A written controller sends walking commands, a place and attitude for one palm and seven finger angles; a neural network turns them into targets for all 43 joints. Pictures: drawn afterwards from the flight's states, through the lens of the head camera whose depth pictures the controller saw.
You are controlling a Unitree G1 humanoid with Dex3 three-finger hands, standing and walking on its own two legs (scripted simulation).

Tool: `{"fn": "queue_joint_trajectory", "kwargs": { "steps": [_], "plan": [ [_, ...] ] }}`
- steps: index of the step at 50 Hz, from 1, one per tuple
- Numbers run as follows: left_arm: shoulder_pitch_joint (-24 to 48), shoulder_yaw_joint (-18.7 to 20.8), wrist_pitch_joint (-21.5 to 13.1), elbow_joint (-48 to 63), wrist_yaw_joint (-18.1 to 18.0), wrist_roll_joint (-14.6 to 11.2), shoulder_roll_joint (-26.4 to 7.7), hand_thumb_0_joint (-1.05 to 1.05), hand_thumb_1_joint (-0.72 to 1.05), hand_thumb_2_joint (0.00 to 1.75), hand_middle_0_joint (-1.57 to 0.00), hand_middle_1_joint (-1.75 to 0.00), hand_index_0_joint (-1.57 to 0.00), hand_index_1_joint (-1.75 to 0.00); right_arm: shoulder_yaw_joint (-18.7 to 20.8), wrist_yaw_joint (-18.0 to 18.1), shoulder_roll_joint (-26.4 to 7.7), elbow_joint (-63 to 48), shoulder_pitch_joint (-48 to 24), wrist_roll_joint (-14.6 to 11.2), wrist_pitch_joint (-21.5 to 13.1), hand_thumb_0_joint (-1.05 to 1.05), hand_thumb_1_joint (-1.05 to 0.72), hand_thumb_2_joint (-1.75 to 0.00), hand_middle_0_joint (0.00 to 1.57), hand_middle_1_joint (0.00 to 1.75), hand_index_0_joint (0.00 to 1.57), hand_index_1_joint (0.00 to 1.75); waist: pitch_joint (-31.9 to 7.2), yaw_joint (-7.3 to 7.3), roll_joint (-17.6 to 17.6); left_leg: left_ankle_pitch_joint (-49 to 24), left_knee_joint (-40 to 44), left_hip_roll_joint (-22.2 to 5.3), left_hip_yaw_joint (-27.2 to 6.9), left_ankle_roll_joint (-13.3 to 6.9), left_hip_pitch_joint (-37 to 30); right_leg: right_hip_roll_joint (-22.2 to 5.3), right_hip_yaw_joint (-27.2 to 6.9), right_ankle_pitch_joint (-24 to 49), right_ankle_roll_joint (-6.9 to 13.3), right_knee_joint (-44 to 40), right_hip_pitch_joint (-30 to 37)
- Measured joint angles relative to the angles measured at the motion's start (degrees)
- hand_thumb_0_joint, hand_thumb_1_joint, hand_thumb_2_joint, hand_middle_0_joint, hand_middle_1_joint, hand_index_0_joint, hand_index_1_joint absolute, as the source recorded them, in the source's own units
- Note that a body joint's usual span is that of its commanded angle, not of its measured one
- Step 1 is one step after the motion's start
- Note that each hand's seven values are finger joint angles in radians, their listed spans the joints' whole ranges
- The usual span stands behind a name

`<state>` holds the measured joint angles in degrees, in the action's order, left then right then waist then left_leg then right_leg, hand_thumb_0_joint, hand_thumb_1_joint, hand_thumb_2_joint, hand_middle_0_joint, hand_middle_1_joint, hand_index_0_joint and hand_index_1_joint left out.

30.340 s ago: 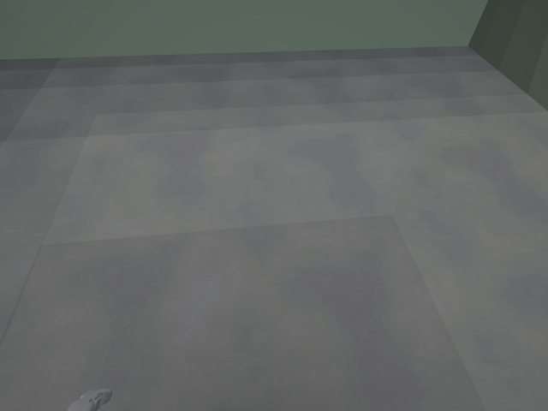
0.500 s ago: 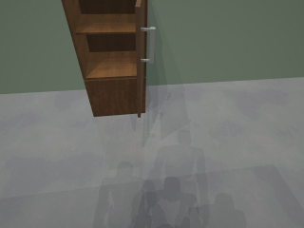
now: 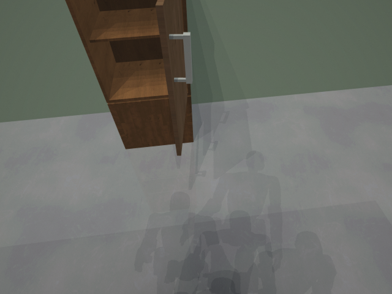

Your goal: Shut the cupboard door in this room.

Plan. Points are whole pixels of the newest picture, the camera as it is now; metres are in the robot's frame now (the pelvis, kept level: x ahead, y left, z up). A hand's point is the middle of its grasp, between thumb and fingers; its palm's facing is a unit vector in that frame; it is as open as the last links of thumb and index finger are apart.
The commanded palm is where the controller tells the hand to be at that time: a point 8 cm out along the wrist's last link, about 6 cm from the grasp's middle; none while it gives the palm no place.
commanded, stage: stand and wait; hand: left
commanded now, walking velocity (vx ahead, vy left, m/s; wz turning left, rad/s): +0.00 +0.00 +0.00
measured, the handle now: (181, 59) +0.73 +0.08 +0.09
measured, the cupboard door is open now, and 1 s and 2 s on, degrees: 81 81 81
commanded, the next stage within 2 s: look at it before walking up in 1.04 s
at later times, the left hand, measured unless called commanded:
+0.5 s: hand out of the picture -0.03 +0.18 -0.16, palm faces +0.03 -0.99 -0.15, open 7.4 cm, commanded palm none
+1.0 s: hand out of the picture +0.05 +0.19 -0.17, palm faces +0.00 -0.99 -0.17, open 7.3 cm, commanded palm none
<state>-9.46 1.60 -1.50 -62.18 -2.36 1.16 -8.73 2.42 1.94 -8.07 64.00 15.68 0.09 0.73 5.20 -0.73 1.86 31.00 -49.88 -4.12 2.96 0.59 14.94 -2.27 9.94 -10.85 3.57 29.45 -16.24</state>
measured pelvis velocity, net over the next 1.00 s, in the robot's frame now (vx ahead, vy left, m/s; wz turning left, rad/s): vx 0.06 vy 0.03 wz -0.03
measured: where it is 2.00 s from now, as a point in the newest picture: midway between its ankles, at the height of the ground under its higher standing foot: outside the picture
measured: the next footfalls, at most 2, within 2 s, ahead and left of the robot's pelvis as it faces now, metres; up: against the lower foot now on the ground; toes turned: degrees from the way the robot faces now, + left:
left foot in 0.12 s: +0.05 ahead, +0.14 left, +0.00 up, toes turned +5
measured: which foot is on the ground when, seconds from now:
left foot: up 0.00-0.10, down 0.12-1.00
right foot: down 0.00-1.00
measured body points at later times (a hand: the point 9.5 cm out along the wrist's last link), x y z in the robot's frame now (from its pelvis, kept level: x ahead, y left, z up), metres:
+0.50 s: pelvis +0.03 +0.03 +0.01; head +0.05 +0.03 +0.46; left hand -0.03 +0.23 -0.15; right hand +0.01 -0.18 -0.15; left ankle +0.01 +0.14 -0.73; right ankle +0.06 -0.09 -0.73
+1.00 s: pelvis +0.06 +0.03 +0.01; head +0.07 +0.04 +0.46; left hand +0.05 +0.24 -0.16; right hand +0.03 -0.17 -0.15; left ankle +0.01 +0.14 -0.73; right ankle +0.06 -0.09 -0.73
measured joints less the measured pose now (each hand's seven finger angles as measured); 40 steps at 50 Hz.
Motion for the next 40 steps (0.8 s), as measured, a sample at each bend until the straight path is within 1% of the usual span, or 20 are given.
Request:
{"fn": "queue_joint_trajectory", "kwargs": {
  "steps": [3,6,7,8,11,15,18,26,33,40],
  "plan": [
    [-0.4,0.0,0.6,-0.2,0.3,0.0,-0.1,0.0,0.95,0.9,-0.21,-0.3,-0.2,-0.3,0.0,0.1,-0.7,-1.1,-2.4,0.6,-0.1,0.01,-0.92,-0.9,0.2,0.3,0.2,0.3,-1.2,0.64,0.0,-4.5,6.2,-0.7,0.1,0.2,0.8,0.7,0.3,1.0,-0.1,-1.9,0.8],
    [-1.5,-0.1,1.1,-0.6,0.6,-0.2,-0.1,0.0,0.94,0.9,-0.21,-0.3,-0.2,-0.3,-0.1,-0.1,-1.8,-1.5,-2.9,0.6,-0.5,0.01,-0.94,-0.9,0.2,0.3,0.2,0.3,-2.4,1.13,0.2,-10.0,15.4,-1.1,0.3,0.4,-1.3,1.7,0.7,0.8,-0.5,-1.8,1.2],
    [-2.0,-0.1,1.3,-0.9,0.6,-0.3,-0.2,0.0,0.94,0.9,-0.21,-0.3,-0.2,-0.3,-0.2,-0.1,-1.8,-1.3,-2.9,0.6,-0.8,0.01,-0.94,-0.9,0.2,0.3,0.19,0.3,-2.6,1.21,-0.3,-13.8,17.3,-1.0,0.4,0.4,-2.0,1.7,0.6,0.4,-0.7,-1.3,1.2],
    [-2.5,0.0,1.6,-1.3,0.6,-0.5,-0.5,0.0,0.94,0.9,-0.21,-0.3,-0.2,-0.3,-0.3,-0.1,-1.4,-1.1,-2.8,0.7,-0.9,0.01,-0.94,-0.9,0.2,0.3,0.19,0.3,-2.9,1.41,-1.3,-15.1,17.8,-0.7,0.8,0.5,-2.7,1.4,0.2,0.2,-0.9,-1.2,1.5],
    [-4.5,-0.2,2.1,-2.1,0.9,-0.3,-0.9,0.0,0.94,0.9,-0.2,-0.3,-0.2,-0.29,-1.0,-0.4,-0.4,-0.7,-1.1,0.9,-1.0,0.01,-0.93,-0.9,0.2,0.3,0.19,0.3,-4.5,1.78,-3.3,-15.6,21.1,0.3,1.3,0.4,-4.5,0.8,-0.2,1.1,-2.1,-4.1,3.1],
    [-6.8,-1.0,1.4,-2.9,1.0,-0.2,-0.4,0.0,0.93,0.9,-0.2,-0.3,-0.2,-0.29,-1.5,-0.4,0.2,-0.1,0.2,0.6,-0.9,0.01,-0.93,-0.9,0.2,0.3,0.19,0.3,-4.4,2.49,-3.8,-17.2,25.3,1.5,1.5,0.1,-6.4,0.1,-0.4,2.5,-2.3,-7.1,4.4],
    [-8.4,-1.6,1.1,-3.9,0.9,-0.3,0.6,0.0,0.92,0.9,-0.2,-0.3,-0.2,-0.29,-1.6,-0.2,0.4,0.2,0.5,0.5,-0.9,0.01,-0.93,-0.9,0.2,0.3,0.2,0.3,-3.4,2.58,-3.1,-17.8,27.0,1.9,2.0,-0.3,-7.1,-0.2,-0.8,2.9,-2.6,-8.2,4.8],
    [-11.1,-2.1,1.0,-5.9,0.4,-0.5,2.1,0.0,0.91,0.9,-0.2,-0.3,-0.2,-0.29,-2.2,-0.2,1.9,1.3,1.6,0.2,-1.4,0.01,-0.92,-0.9,0.2,0.3,0.2,0.3,-2.1,1.64,-1.9,-17.5,28.5,2.4,3.1,-0.8,-8.2,-0.5,-1.9,2.4,-3.2,-8.4,4.9],
    [-10.1,-2.1,0.7,-5.4,0.0,-0.5,2.3,0.0,0.91,0.9,-0.2,-0.3,-0.2,-0.29,-2.5,-0.1,3.3,2.4,2.5,0.1,-1.6,0.01,-0.91,-0.9,0.2,0.3,0.2,0.3,-2.6,1.29,-1.9,-16.3,28.3,2.5,3.5,-0.9,-9.1,-0.6,-2.4,1.1,-3.5,-7.4,5.2],
    [-8.0,-2.1,0.5,-4.1,-0.4,-0.3,2.4,0.0,0.91,0.9,-0.2,-0.3,-0.2,-0.29,-2.4,0.2,3.6,2.6,2.6,0.1,-2.0,0.0,-0.91,-0.9,0.2,0.3,0.2,0.3,-3.4,0.9,-2.2,-15.3,27.9,2.5,3.8,-1.0,-9.8,-0.7,-2.7,-0.1,-3.7,-6.5,5.5]
  ]
}}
